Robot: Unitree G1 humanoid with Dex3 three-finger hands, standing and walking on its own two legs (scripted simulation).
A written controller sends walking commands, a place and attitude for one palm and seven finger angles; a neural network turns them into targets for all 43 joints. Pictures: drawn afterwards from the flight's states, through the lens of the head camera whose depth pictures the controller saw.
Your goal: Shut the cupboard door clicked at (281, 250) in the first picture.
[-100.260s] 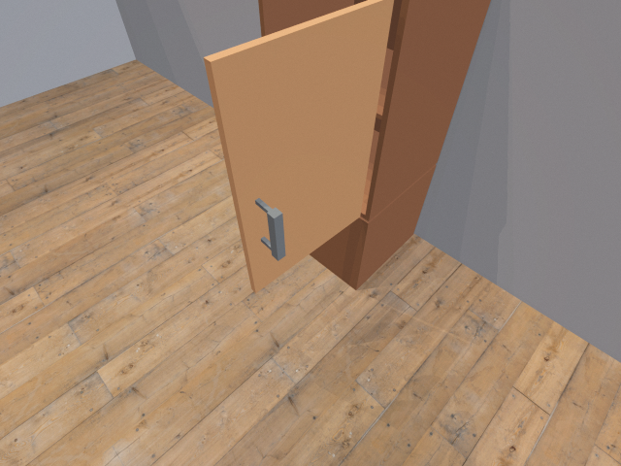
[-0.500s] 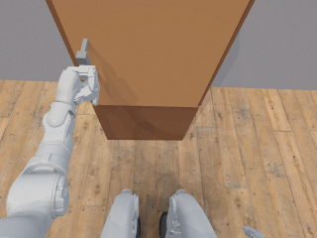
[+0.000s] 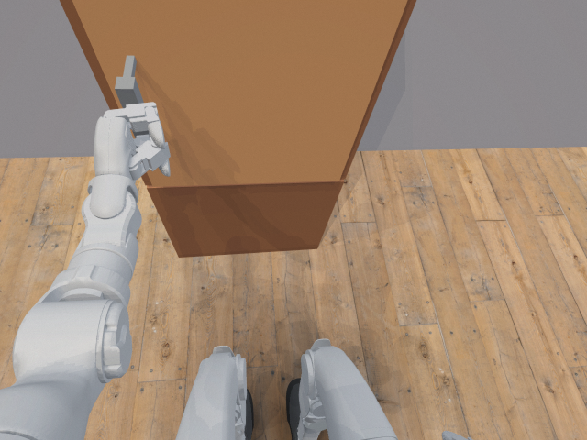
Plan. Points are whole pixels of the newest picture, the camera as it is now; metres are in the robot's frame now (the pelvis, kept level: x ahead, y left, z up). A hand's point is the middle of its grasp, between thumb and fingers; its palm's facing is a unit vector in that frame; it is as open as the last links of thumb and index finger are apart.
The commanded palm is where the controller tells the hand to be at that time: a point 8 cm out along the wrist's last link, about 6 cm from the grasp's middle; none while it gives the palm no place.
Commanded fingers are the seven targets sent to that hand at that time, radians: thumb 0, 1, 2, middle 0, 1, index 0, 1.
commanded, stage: pull the fist back off the door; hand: left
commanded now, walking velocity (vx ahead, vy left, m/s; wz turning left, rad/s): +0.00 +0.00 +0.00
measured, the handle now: (141, 110) +0.57 +0.19 +0.06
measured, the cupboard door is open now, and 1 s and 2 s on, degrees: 0 0 0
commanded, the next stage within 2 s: draw the hand back to the body in 0.48 s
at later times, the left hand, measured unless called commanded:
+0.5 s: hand (166, 186) +0.44 +0.14 +0.05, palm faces +0.04 -1.00 -0.01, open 3.1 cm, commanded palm +0.42 +0.19 +0.05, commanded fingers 0.00 0.90 0.90 -1.30 -1.50 -1.30 -1.50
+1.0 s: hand (125, 187) +0.38 +0.16 +0.14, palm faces +0.06 -1.00 -0.05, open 3.1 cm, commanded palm +0.35 +0.22 +0.15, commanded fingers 0.00 0.90 0.90 -1.27 -1.47 -1.27 -1.47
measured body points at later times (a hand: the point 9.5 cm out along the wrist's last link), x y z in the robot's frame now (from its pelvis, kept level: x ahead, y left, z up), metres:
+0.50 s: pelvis +0.08 +0.00 +0.04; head +0.19 +0.02 +0.48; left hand +0.43 +0.20 +0.05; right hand +0.20 -0.25 -0.07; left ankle +0.10 +0.07 -0.58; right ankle +0.11 -0.09 -0.58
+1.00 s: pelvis +0.10 -0.02 +0.09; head +0.16 -0.03 +0.54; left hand +0.37 +0.21 +0.15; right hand +0.26 -0.25 -0.01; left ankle +0.10 +0.07 -0.58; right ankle +0.11 -0.09 -0.58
